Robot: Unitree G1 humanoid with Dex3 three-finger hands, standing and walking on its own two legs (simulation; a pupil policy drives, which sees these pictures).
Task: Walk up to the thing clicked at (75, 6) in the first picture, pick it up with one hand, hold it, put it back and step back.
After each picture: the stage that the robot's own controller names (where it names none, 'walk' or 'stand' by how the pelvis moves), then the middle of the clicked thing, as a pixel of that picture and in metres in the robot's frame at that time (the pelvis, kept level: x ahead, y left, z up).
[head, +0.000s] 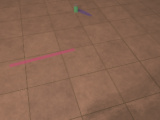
stand; (76, 8) +2.25 +0.15 -0.72
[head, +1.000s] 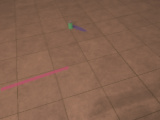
walk; (70, 24) +2.11 +0.35 -0.70
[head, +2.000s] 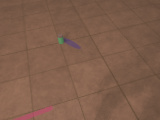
walk; (60, 38) +1.49 +0.40 -0.71
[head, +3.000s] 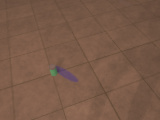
walk; (53, 70) +1.00 +0.37 -0.72
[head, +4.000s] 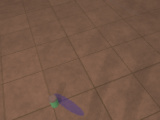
walk; (53, 101) +0.64 +0.33 -0.71
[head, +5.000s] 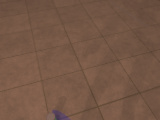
stand; (51, 119) +0.46 +0.26 -0.70
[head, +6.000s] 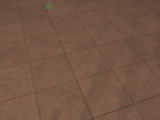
stand; out of the picture +0.41 +0.26 -0.72
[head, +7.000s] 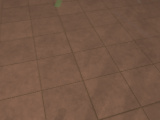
stand; out of the picture +0.40 +0.24 -0.72
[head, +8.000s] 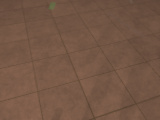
stand; out of the picture +0.42 +0.26 -0.72
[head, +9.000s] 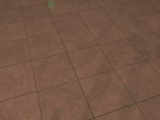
stand; out of the picture +0.40 +0.27 -0.73
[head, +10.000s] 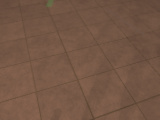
go down; out of the picture +0.39 +0.27 -0.73
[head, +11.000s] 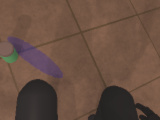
go down; (8, 52) +0.46 +0.32 -0.33
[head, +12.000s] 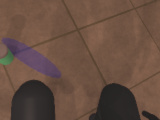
approach; (2, 54) +0.44 +0.34 -0.30
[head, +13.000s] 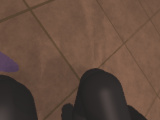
close in; out of the picture +0.41 +0.38 -0.22
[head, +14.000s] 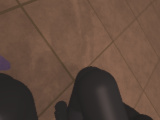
close; out of the picture +0.42 +0.34 -0.22
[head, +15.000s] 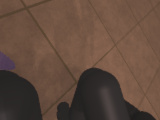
lift; out of the picture +0.38 +0.31 -0.22
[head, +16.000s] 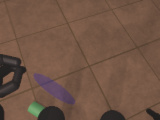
close; (39, 111) +0.31 +0.25 -0.51
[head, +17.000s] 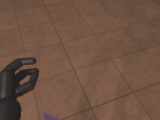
go down; out of the picture +0.19 +0.27 -0.70
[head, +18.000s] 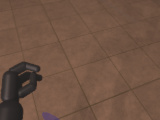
stand; out of the picture +0.12 +0.32 -0.69
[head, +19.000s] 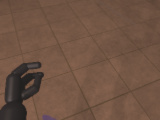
stand; out of the picture +0.04 +0.37 -0.70
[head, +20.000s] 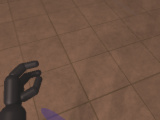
stand; out of the picture -0.04 +0.41 -0.68
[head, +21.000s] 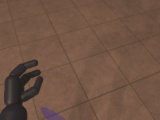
stand; out of the picture -0.10 +0.45 -0.68
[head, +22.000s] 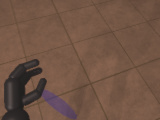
stand; out of the picture -0.15 +0.49 -0.60
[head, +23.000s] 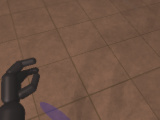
stand; out of the picture -0.21 +0.52 -0.66
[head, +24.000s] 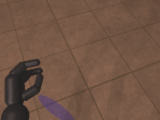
stand; out of the picture -0.26 +0.54 -0.64
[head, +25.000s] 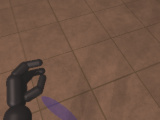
stand; out of the picture -0.28 +0.56 -0.62
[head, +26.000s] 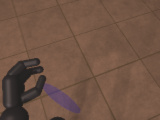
close; out of the picture -0.30 +0.57 -0.57
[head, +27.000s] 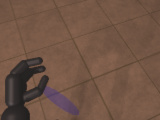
stand; out of the picture -0.32 +0.58 -0.59
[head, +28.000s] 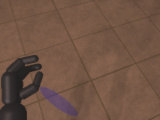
close; out of the picture -0.33 +0.59 -0.60
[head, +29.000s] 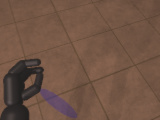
close; out of the picture -0.35 +0.59 -0.60
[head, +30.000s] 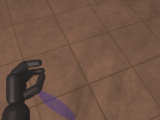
close; out of the picture -0.35 +0.59 -0.62
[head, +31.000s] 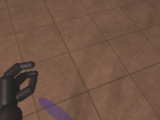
close; out of the picture -0.36 +0.60 -0.66
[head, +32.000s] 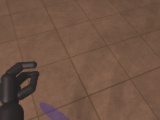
close; out of the picture -0.36 +0.61 -0.66
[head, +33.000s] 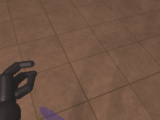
stand; out of the picture -0.37 +0.61 -0.67
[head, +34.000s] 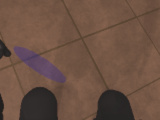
crouch; out of the picture -0.36 +0.58 -0.38
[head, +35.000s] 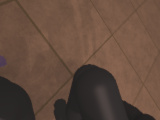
lower; out of the picture -0.46 +0.48 -0.24
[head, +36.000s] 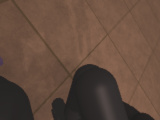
lower; out of the picture -0.47 +0.46 -0.24
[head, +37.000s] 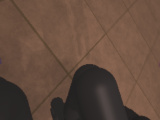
lower; out of the picture -0.48 +0.45 -0.24
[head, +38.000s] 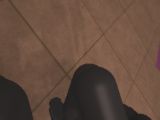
lower; out of the picture -0.48 +0.45 -0.24
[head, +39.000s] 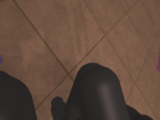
open; out of the picture -0.48 +0.45 -0.24
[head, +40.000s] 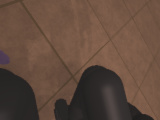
rise; out of the picture -0.49 +0.46 -0.24
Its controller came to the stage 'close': yes
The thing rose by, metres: 0.01
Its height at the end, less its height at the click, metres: -0.02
